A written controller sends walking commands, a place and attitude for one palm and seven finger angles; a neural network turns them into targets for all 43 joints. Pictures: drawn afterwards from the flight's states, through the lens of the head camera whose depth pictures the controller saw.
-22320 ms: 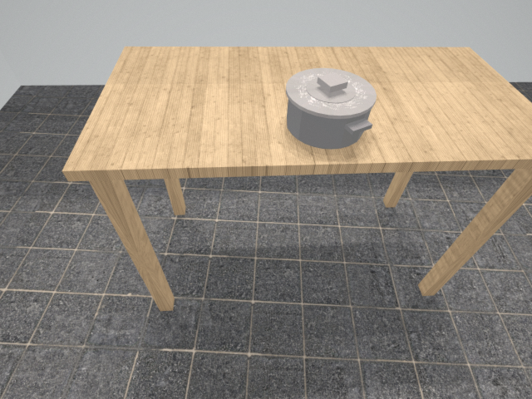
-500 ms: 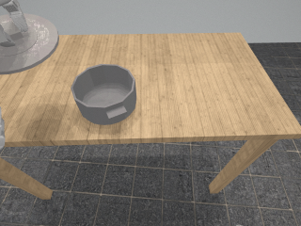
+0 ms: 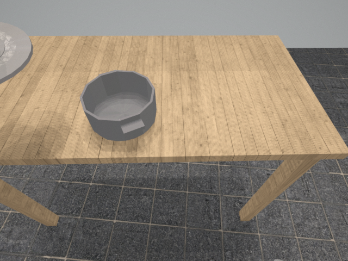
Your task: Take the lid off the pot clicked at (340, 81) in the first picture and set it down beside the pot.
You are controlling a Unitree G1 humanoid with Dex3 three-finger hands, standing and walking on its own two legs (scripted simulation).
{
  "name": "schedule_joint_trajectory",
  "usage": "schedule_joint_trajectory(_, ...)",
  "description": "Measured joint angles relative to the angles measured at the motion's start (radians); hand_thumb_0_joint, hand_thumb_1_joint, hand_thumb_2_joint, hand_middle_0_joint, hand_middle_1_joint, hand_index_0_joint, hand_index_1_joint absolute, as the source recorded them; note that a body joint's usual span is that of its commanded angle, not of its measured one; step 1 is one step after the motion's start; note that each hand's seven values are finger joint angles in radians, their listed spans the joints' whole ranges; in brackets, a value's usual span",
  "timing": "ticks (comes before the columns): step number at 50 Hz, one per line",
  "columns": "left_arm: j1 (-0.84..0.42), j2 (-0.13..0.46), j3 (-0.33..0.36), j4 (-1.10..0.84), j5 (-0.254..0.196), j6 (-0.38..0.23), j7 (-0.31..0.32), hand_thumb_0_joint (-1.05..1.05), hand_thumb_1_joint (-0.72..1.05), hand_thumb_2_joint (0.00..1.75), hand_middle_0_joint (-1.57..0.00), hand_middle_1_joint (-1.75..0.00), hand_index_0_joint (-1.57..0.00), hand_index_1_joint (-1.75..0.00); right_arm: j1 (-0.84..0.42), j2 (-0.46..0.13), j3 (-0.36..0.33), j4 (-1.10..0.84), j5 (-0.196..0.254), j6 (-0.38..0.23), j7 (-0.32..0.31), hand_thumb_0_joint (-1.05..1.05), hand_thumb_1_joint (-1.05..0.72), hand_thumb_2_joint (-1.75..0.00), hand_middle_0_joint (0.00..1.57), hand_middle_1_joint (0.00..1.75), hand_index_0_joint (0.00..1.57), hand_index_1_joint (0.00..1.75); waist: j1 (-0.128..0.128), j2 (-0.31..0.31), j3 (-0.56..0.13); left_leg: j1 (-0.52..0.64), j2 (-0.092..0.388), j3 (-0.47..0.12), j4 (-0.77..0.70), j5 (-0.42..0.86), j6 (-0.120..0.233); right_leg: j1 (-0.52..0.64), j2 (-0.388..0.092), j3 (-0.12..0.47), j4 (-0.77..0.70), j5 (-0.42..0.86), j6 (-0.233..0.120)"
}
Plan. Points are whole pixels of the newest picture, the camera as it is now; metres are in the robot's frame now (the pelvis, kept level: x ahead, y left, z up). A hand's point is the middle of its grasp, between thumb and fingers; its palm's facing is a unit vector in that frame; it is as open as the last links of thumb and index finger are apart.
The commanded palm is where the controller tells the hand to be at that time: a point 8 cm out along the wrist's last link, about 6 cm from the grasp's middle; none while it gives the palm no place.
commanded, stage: move the lid sideways beside the pot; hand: left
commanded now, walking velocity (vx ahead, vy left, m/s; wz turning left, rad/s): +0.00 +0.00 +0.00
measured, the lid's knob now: out of the picture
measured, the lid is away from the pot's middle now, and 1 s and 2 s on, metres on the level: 0.24 0.22 0.22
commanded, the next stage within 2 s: lower the lid onto the table in 0.22 s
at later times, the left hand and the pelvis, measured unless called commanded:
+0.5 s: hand out of the picture +0.45 +0.36 +0.27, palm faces -0.24 -0.18 -0.95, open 7.4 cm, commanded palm +0.46 +0.36 +0.34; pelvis +0.00 +0.01 +0.00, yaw -1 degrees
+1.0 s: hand out of the picture +0.46 +0.34 +0.24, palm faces -0.27 -0.17 -0.95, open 7.4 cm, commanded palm +0.47 +0.35 +0.30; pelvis +0.01 +0.01 +0.00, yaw +0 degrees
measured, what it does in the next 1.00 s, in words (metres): stands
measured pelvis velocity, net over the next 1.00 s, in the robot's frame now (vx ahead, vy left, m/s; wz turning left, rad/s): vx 0.01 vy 0.01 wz -0.01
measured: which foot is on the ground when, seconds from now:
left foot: down 0.00-1.00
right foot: down 0.00-1.00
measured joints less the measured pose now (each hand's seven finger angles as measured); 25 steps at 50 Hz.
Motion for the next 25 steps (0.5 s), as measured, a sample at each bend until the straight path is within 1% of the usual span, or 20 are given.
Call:
schedule_joint_trajectory(3,0.004,-0.010,-0.019,-0.030,0.002,0.000,-0.004,0.02,0.17,0.82,-0.59,-0.93,-0.74,-0.99,0.008,-0.002,-0.003,0.010,-0.001,-0.007,-0.004,0.01,-0.90,-0.90,0.21,0.30,0.20,0.30,0.008,-0.001,0.005,0.002,-0.002,-0.006,-0.002,0.004,0.000,0.006,-0.001,-0.006,-0.004,0.003,0.000)
schedule_joint_trajectory(7,0.007,-0.020,-0.011,-0.042,-0.007,-0.016,0.004,0.02,0.17,0.82,-0.59,-0.93,-0.74,-0.99,0.011,-0.003,-0.001,0.020,-0.003,-0.016,-0.009,0.01,-0.90,-0.90,0.21,0.30,0.20,0.30,0.008,0.001,0.002,0.005,-0.004,-0.009,-0.002,0.005,0.001,0.010,-0.003,-0.009,-0.007,0.004,0.000)
schedule_joint_trajectory(11,-0.010,-0.016,-0.008,0.005,-0.015,-0.019,0.002,0.03,0.17,0.82,-0.59,-0.93,-0.74,-0.99,0.002,-0.001,0.006,0.023,0.001,-0.016,-0.008,0.01,-0.90,-0.90,0.21,0.30,0.20,0.30,-0.004,0.001,0.002,0.004,-0.001,-0.002,0.002,0.003,0.003,0.007,-0.001,-0.002,-0.004,0.005,0.003)
schedule_joint_trajectory(15,-0.017,-0.019,-0.022,0.008,-0.003,-0.018,-0.002,0.02,0.17,0.82,-0.59,-0.93,-0.74,-0.99,0.007,0.002,0.006,0.019,0.000,-0.019,-0.009,0.01,-0.90,-0.90,0.21,0.30,0.20,0.30,-0.011,-0.001,0.007,0.002,-0.001,0.002,0.000,0.004,0.004,0.003,-0.001,0.002,-0.004,0.007,0.003)
schedule_joint_trajectory(18,-0.021,-0.019,0.005,0.012,0.002,-0.031,0.004,0.02,0.17,0.82,-0.59,-0.93,-0.74,-0.99,0.013,0.001,0.007,0.019,-0.003,-0.023,-0.010,0.01,-0.90,-0.90,0.21,0.30,0.20,0.30,-0.016,-0.001,0.009,0.000,-0.001,0.007,0.001,0.003,0.006,0.000,-0.001,0.007,-0.005,0.009,0.004)
schedule_joint_trajectory(22,-0.052,-0.005,0.022,0.083,0.002,-0.014,0.010,0.03,0.17,0.82,-0.59,-0.93,-0.74,-1.00,0.022,-0.001,0.009,0.017,0.000,-0.027,-0.004,0.01,-0.90,-0.90,0.21,0.30,0.20,0.30,-0.031,-0.001,0.007,-0.004,0.001,0.015,0.005,-0.003,0.008,-0.006,0.000,0.015,-0.003,0.007,0.008)
schedule_joint_trajectory(25,-0.063,0.006,0.007,0.122,0.008,0.005,0.009,0.02,0.17,0.82,-0.59,-0.93,-0.74,-1.00,0.032,-0.003,0.007,0.015,0.002,-0.028,0.002,0.01,-0.90,-0.90,0.21,0.30,0.20,0.30,-0.038,-0.003,0.007,-0.009,0.003,0.020,0.009,-0.008,0.010,-0.011,0.001,0.020,-0.001,0.006,0.010)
